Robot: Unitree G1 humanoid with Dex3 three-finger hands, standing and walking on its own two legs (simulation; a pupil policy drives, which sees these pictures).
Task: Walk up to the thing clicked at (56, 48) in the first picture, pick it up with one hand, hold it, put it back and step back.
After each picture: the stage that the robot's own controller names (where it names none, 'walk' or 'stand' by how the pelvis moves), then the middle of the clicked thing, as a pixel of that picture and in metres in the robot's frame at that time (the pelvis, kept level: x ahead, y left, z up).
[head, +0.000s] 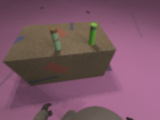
stand; (55, 39) +0.72 +0.40 -0.01
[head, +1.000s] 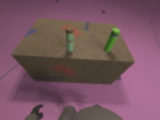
walk; (69, 40) +0.67 +0.22 +0.01
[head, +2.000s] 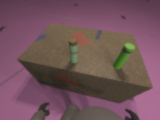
stand; (73, 51) +0.53 +0.18 +0.01
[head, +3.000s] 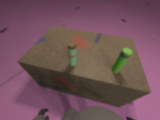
stand; (72, 54) +0.52 +0.18 +0.00
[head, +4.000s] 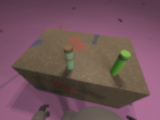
stand; (69, 58) +0.48 +0.20 -0.01
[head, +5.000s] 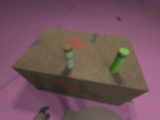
stand; (69, 57) +0.49 +0.20 -0.01
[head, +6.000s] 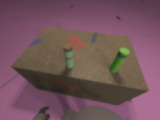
stand; (69, 56) +0.49 +0.20 -0.01
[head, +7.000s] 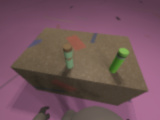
stand; (68, 57) +0.49 +0.20 -0.01
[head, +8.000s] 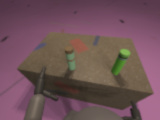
rise first; (70, 59) +0.48 +0.21 +0.00
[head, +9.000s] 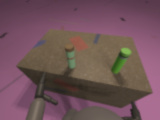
go down; (70, 57) +0.49 +0.22 +0.00
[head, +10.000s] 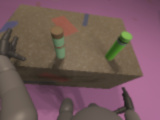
go down; (59, 45) +0.50 +0.20 +0.05
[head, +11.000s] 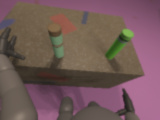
go down; (57, 43) +0.49 +0.21 +0.07
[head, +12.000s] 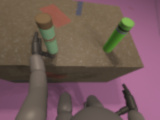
close in; (49, 37) +0.50 +0.22 +0.10
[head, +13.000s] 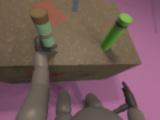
lift; (45, 34) +0.51 +0.22 +0.10
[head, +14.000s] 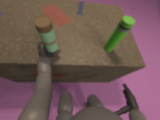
lift; (49, 40) +0.48 +0.22 +0.11
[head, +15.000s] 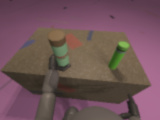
lift; (61, 53) +0.34 +0.17 +0.21
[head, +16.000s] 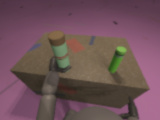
hold; (61, 55) +0.32 +0.18 +0.22
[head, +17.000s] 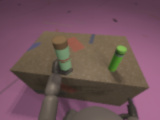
hold; (63, 58) +0.33 +0.17 +0.18
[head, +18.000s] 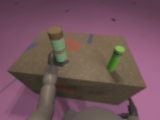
crouch; (59, 49) +0.37 +0.20 +0.20
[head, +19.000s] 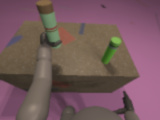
lower; (51, 28) +0.51 +0.22 +0.22
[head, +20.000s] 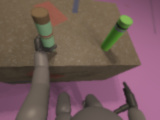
lower; (46, 34) +0.51 +0.22 +0.10
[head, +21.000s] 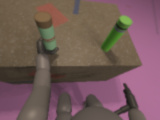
lower; (48, 37) +0.50 +0.21 +0.10
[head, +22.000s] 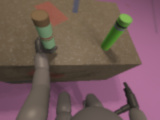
lower; (46, 36) +0.50 +0.22 +0.10
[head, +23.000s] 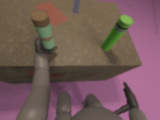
lower; (46, 36) +0.50 +0.22 +0.10
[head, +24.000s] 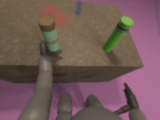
open; (51, 39) +0.49 +0.20 +0.10
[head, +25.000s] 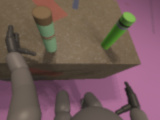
rise; (47, 34) +0.49 +0.21 +0.11
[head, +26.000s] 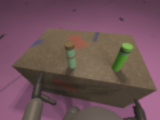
sink last; (71, 56) +0.48 +0.20 +0.05
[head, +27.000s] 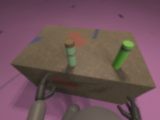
stand; (71, 54) +0.48 +0.20 +0.05
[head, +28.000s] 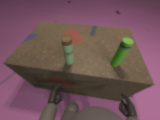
stand; (68, 51) +0.48 +0.20 +0.06
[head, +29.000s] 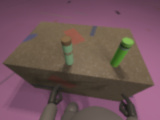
stand; (68, 52) +0.48 +0.20 +0.06
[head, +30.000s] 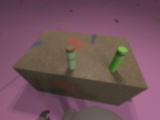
stand; (71, 58) +0.49 +0.19 +0.00
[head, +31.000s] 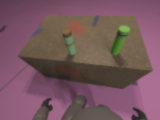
walk; (69, 43) +0.57 +0.22 +0.01
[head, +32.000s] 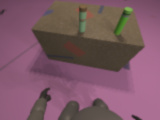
walk; (82, 19) +0.88 +0.14 +0.03
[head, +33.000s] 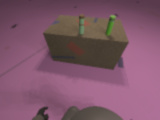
stand; (81, 24) +1.13 +0.21 +0.01
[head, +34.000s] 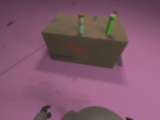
stand; (80, 24) +1.12 +0.19 -0.01
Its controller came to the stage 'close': yes
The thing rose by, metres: 0.21
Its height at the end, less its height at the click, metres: +0.00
